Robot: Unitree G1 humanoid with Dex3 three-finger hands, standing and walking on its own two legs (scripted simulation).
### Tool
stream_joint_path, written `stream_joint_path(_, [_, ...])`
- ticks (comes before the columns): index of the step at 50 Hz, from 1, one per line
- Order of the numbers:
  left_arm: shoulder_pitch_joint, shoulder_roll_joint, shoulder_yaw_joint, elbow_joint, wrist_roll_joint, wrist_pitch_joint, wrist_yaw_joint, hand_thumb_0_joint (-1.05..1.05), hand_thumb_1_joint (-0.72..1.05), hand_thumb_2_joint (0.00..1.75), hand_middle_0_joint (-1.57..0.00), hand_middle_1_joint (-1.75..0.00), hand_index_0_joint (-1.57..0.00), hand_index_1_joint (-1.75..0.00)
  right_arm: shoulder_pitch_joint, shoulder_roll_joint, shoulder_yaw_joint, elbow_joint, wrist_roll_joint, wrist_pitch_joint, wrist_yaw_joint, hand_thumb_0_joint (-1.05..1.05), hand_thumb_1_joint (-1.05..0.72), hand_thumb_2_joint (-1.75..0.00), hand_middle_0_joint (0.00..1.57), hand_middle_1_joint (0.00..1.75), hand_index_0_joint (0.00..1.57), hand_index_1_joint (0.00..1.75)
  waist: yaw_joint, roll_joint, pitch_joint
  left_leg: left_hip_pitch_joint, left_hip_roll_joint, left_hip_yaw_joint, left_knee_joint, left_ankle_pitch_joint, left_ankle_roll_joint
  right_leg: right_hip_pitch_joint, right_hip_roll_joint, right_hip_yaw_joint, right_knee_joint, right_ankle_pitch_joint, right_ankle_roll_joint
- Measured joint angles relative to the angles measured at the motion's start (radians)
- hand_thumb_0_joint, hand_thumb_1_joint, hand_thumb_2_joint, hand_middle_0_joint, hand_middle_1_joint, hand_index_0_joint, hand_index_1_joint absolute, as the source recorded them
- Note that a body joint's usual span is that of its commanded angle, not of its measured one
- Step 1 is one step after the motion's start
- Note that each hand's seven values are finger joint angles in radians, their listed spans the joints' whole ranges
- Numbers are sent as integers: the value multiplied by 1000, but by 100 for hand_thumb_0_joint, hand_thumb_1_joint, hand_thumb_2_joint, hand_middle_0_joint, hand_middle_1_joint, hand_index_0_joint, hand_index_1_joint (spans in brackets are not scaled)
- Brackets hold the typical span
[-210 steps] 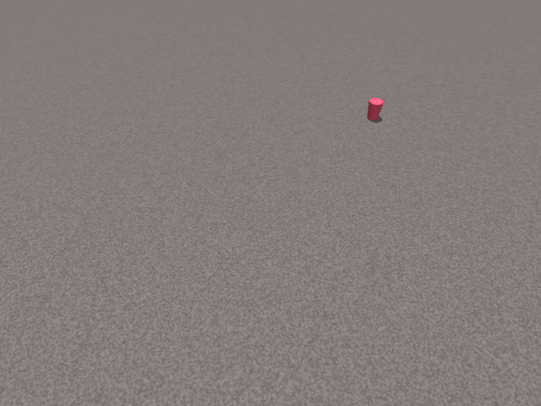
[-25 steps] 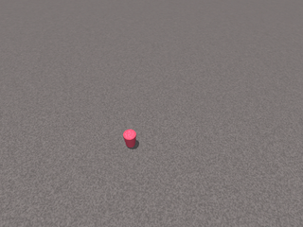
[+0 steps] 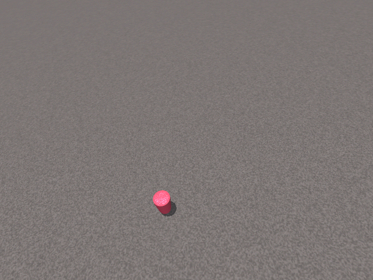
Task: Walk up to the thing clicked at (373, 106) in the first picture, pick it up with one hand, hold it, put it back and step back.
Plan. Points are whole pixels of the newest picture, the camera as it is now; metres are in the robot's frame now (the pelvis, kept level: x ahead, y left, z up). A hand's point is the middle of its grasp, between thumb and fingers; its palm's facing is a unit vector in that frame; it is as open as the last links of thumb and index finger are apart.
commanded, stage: walk up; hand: left
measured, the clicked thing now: (163, 203) +0.64 +0.23 -0.70
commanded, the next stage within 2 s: none
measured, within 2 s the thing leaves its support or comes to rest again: neither
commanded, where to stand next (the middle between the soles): +0.34 +0.04 m, yaw -1 degrees
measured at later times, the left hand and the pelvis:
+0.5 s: hand (78, 256) +0.22 +0.33 -0.14, palm faces -0.08 -0.93 -0.36, open 7.4 cm; pelvis +0.17 +0.05 +0.00, yaw -1 degrees
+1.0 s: hand (95, 211) +0.35 +0.32 -0.15, palm faces -0.04 -0.91 -0.40, open 7.4 cm; pelvis +0.26 +0.05 -0.01, yaw -1 degrees
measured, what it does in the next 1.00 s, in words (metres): walks ahead: left foot, then right foot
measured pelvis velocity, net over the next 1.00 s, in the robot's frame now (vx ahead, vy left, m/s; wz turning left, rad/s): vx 0.26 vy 0.05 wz -0.02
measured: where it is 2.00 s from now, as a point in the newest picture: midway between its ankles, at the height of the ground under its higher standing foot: (198, 270)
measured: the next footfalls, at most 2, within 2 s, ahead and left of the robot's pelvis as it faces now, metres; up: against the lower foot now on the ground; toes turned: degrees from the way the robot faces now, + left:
left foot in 0.28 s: +0.23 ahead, +0.17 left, +0.00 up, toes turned +6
right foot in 0.66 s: +0.35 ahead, -0.09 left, +0.00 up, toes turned -3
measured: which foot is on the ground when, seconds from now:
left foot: up 0.00-0.26, down 0.28-0.68, up 0.70-0.94, down 0.96-1.00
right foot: down 0.00-0.30, up 0.32-0.64, down 0.66-1.00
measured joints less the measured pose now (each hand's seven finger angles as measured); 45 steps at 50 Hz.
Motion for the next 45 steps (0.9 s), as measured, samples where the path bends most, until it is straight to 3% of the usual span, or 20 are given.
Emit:
stream_joint_path(6, [56, 13, 0, -10, 9, 1, 0, 1, 90, 89, -21, -30, -20, -30, -23, 6, -11, -12, -18, 0, 26, 1, -91, -90, 20, 30, 20, 30, 17, -9, -13, -104, 48, 3, -218, 93, -31, 93, 6, -8, -81, -19, 1])
stream_joint_path(12, [106, 51, 5, 1, 13, 17, -4, 1, 90, 89, -21, -30, -20, -30, -27, 7, -24, -7, -26, -6, 43, 1, -91, -90, 20, 30, 20, 30, 30, -42, -37, -58, 60, 26, -432, 187, -35, 141, -7, -11, -33, -117, 24])
stream_joint_path(14, [121, 62, 5, 8, 14, 25, -3, 1, 90, 89, -21, -30, -20, -30, -21, 2, -29, -10, -28, -19, 41, 1, -91, -90, 20, 30, 20, 30, 25, -55, -50, -10, 44, 40, -480, 203, -29, 139, -23, -8, 30, -178, 35])
stream_joint_path(16, [119, 70, 7, 26, 11, 38, 4, 1, 90, 89, -21, -30, -20, -30, -26, 9, -32, -18, -31, -36, 28, 1, -91, -90, 20, 30, 20, 30, 17, -95, -43, -1, 15, 67, -437, 198, -28, 90, -47, 43, 187, -230, 13])
stream_joint_path(19, [92, 67, -3, 52, 5, 54, 14, 1, 91, 90, -20, -30, -20, -30, -20, 23, -24, -38, -16, -48, 17, 0, -91, -90, 20, 30, 20, 30, -6, -105, -31, 32, 13, 75, -431, 156, -16, -33, 0, 98, 447, -244, -5])
stream_joint_path(21, [76, 71, -5, 54, 0, 49, 13, 1, 91, 90, -20, -30, -20, -30, -9, 36, -12, -43, -12, -50, 10, 0, -91, -90, 20, 30, 20, 30, -14, -122, -21, 75, 6, 85, -476, 159, -15, -94, 0, 105, 483, -201, -6])
stream_joint_path(27, [44, 54, -2, 39, 5, 46, -8, 1, 91, 90, -20, -30, -20, -30, 29, 33, 0, -46, -14, -46, 3, 0, -90, -89, 20, 30, 20, 30, -31, -111, -4, 175, 1, 109, -553, 138, -13, -165, -44, 67, 277, -117, 22])
stream_joint_path(31, [10, 43, 1, 35, 8, 40, -1, 1, 91, 90, -20, -30, -20, -30, 41, 22, 6, -39, -12, -26, -4, 0, -90, -90, 20, 30, 20, 30, -44, -81, 6, 191, 14, 105, -510, 81, -33, -133, -35, 48, 113, -12, 23])
stream_joint_path(33, [-1, 47, 3, 28, 10, 30, 8, 1, 91, 90, -20, -30, -20, -30, 45, 22, 13, -34, -5, -11, -10, 1, -90, -90, 20, 30, 20, 30, -42, -74, 4, 177, 22, 100, -438, 25, -46, -82, -16, 42, 27, 49, 15])
stream_joint_path(35, [-22, 31, 7, 26, 14, 22, 20, 1, 91, 90, -20, -30, -20, -30, 25, 19, 16, -20, 2, 5, -18, 1, -90, -90, 20, 30, 20, 30, -35, -38, 18, 132, 41, 65, -301, -33, -25, -82, 11, 28, 64, 20, 12])
stream_joint_path(38, [-34, 12, -6, 9, 5, 19, 21, 1, 91, 89, -20, -30, -20, -30, -7, 25, 21, -4, 1, 23, -26, 1, -91, -90, 20, 30, 20, 30, -21, -28, 26, 40, -2, 19, -83, -119, -6, -69, 5, 33, 85, -13, 2])
stream_joint_path(41, [-30, -2, -19, -1, 7, 23, 25, 1, 91, 89, -21, -30, -20, -30, -26, 22, 20, 4, -1, 19, -25, 1, -91, -90, 20, 30, 20, 30, -10, -16, 18, -25, 3, 17, -66, -81, -10, -39, 0, 31, 50, -9, 5])
stream_joint_path(45, [-22, 6, -24, 4, 18, 37, 28, 1, 90, 89, -21, -30, -20, -30, -45, 24, 16, 18, -7, 14, -20, 1, -91, -90, 20, 30, 20, 30, 5, -24, 3, -36, 21, 21, -234, -6, -22, -31, -4, 36, 48, -22, 16])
